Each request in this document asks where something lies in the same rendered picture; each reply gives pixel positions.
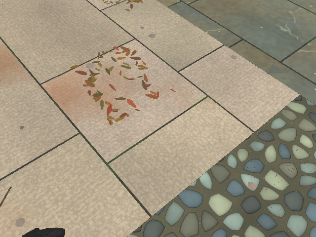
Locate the left robot hand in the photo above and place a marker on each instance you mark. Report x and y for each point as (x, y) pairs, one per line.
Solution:
(47, 232)

